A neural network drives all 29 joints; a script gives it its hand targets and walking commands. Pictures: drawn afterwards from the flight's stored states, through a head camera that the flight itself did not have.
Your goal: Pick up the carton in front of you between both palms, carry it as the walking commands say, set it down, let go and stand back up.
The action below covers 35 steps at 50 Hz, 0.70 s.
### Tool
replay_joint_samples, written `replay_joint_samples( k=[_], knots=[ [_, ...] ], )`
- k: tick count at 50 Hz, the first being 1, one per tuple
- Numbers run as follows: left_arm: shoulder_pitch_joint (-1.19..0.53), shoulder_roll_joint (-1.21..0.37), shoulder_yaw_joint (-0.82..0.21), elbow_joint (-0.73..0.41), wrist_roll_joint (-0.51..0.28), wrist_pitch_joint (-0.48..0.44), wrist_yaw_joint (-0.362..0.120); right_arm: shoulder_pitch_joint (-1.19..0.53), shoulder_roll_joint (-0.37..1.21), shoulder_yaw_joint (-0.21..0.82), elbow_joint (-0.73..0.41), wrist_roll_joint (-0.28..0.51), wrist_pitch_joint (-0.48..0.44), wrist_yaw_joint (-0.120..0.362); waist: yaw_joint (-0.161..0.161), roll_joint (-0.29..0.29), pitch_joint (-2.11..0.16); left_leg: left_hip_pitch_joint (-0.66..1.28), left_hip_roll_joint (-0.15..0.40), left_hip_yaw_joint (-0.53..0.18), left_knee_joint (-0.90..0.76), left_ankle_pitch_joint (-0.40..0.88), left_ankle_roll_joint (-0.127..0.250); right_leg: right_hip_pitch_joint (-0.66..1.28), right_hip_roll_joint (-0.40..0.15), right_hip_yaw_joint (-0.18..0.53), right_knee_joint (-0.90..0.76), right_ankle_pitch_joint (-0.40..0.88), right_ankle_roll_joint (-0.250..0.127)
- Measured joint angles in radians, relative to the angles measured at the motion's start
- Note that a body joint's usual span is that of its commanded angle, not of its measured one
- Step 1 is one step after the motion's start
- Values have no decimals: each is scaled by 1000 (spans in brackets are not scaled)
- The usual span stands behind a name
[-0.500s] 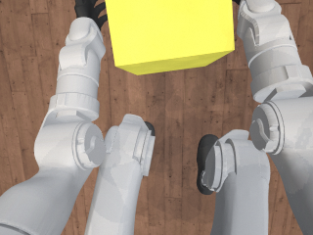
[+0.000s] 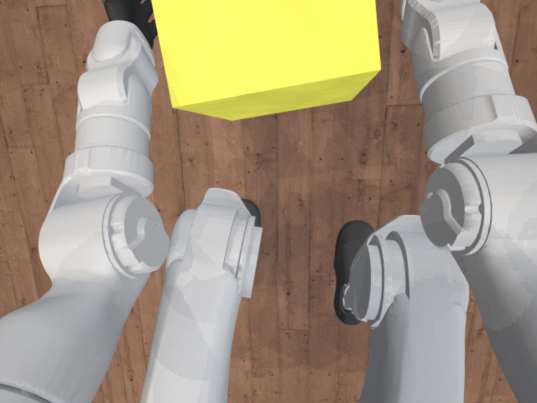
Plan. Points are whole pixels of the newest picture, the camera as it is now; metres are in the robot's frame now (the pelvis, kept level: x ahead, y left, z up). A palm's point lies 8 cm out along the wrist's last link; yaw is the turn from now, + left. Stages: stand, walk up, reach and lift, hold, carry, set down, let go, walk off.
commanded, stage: set down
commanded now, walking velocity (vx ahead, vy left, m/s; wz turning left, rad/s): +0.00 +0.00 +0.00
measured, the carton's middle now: (272, 24) +0.53 +0.07 -0.24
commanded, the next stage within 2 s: let go in 1.52 s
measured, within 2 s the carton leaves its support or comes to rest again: neither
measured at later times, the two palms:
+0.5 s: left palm (132, 34) +0.50 +0.23 -0.18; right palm out of the picture +0.58 -0.15 -0.17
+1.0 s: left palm out of the picture +0.51 +0.23 -0.01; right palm out of the picture +0.60 -0.14 -0.01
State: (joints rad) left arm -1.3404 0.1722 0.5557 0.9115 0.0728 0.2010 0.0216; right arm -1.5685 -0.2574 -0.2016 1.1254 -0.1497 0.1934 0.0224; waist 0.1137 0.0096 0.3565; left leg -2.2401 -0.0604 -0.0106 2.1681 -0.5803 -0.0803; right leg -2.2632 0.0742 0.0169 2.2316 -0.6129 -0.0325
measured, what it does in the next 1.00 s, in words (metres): rises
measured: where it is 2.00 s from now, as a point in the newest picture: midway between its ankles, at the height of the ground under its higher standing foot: (292, 276)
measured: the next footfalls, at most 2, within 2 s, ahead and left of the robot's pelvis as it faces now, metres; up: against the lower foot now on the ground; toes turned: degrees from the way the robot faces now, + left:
none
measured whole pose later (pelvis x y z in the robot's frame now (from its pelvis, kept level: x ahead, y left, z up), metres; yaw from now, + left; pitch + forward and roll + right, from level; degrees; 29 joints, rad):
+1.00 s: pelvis +0.00 +0.01 +0.10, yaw +0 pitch +45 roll +2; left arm -1.20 0.15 0.33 0.80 -0.12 0.17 0.17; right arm -1.47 -0.47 -0.08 1.13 0.05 0.19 0.01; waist 0.15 -0.02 0.07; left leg -2.11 -0.06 -0.01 1.82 -0.50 -0.03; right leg -2.10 0.05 0.03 1.87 -0.55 0.00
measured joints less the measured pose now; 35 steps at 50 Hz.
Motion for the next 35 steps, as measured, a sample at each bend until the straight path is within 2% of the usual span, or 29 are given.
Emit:
replay_joint_samples(
  k=[8, 13, 18, 23, 26, 30, 35],
  knots=[
    [-9, -4, 5, 17, -1, -10, -14, 8, -6, -26, -12, -33, -15, 12, 2, 15, 19, 9, -5, 8, 11, -1, 2, 11, -4, 8, 15, -7, 4],
    [-27, -6, -19, 72, -8, -62, -2, 6, -47, 28, 20, -15, -39, -2, 13, 24, 55, 25, -5, 13, 17, 3, 0, 27, -3, 13, 24, -4, 11],
    [-47, 23, -113, 161, -115, -123, 68, 5, -159, 153, 59, 150, -68, -65, 19, 30, 113, 48, -1, 15, 17, 4, 6, 51, 0, 15, 19, -2, 19],
    [-58, 64, -191, 184, -209, -154, 98, -21, -257, 295, 74, 318, -83, -63, 12, 14, 104, 31, 19, 21, 19, 5, 26, 41, -2, 10, 14, -3, 23],
    [-44, 78, -226, 156, -243, -157, 111, -42, -273, 348, 70, 380, -85, -54, 12, 2, 73, 16, 24, 24, 19, 5, 34, 27, 0, 12, 13, -3, 27],
    [-7, 67, -265, 74, -271, -140, 129, -37, -262, 343, 45, 378, -75, -53, 20, -3, 16, 4, 17, 30, 0, 13, 38, 19, -6, 19, -3, -3, 32],
    [63, 35, -277, -48, -275, -96, 148, 29, -225, 262, -16, 306, -44, -64, 32, -5, -60, 27, 2, 25, -65, 28, 41, 54, -24, 18, -66, -2, 30]
  ],
)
